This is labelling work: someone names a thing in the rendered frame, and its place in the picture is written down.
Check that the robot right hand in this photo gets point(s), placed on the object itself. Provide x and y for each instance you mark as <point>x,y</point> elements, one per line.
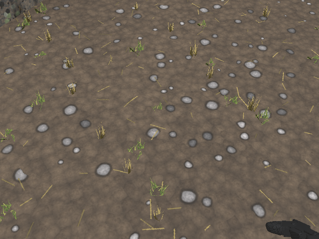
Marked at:
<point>294,229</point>

